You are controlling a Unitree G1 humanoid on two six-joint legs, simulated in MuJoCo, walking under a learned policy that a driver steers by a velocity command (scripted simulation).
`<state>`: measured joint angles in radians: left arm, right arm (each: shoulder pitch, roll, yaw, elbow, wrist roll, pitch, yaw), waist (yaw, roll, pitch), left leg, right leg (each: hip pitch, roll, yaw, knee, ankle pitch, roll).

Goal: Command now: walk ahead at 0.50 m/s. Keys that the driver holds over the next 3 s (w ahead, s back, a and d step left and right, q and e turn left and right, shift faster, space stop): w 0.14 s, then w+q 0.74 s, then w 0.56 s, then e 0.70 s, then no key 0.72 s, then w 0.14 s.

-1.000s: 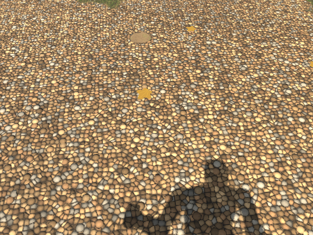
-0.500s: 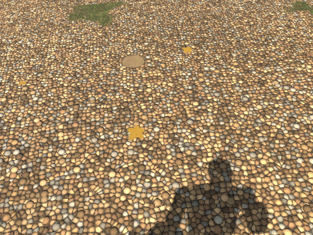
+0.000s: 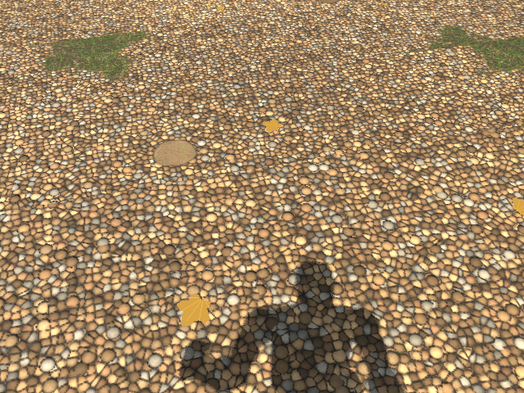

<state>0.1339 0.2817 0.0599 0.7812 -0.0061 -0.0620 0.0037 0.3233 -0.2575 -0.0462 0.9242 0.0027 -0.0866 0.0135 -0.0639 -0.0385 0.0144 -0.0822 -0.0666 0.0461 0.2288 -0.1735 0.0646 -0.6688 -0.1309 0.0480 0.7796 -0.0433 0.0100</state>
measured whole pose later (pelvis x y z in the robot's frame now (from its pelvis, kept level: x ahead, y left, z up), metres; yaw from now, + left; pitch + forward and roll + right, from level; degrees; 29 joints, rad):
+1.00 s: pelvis +0.56 +0.07 -0.01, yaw +24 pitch +2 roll +1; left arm 0.16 0.24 0.00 0.82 0.09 -0.09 -0.03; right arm 0.40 -0.20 -0.03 0.91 -0.07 -0.12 0.06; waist -0.05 -0.04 0.02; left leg -0.20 -0.14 -0.02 0.41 -0.24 0.12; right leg -0.69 -0.13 0.09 1.03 -0.15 0.01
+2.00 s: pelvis +0.99 +0.24 +0.00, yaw +12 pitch +3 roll +1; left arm 0.21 0.29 0.04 0.74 0.08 -0.07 -0.08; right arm 0.19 -0.27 -0.08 0.72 -0.04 -0.09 -0.05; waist -0.03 -0.04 0.00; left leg -0.29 0.04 0.19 0.30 -0.06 0.05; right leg -0.51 -0.08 -0.01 0.97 -0.40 0.06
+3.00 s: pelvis +1.01 +0.20 -0.02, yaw +1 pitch +1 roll +0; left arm 0.29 0.28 0.03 0.60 0.02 -0.06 -0.05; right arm 0.19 -0.26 0.00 0.71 -0.03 -0.06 0.05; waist 0.01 0.00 0.01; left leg -0.26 0.04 0.04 0.61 -0.40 0.02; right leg -0.31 0.05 0.01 0.60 -0.31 -0.07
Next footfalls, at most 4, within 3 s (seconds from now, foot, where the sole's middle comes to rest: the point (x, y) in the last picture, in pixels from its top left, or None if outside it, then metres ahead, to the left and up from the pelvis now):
0.20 right None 0.30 -0.16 -0.79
0.76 left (205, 372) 0.55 0.13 -0.79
1.24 right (219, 243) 0.95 0.09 -0.79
1.70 left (128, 216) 1.07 0.37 -0.79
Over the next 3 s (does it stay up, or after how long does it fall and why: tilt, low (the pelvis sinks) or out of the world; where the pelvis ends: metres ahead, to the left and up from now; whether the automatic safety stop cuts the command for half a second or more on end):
stays up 1.01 0.20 -0.02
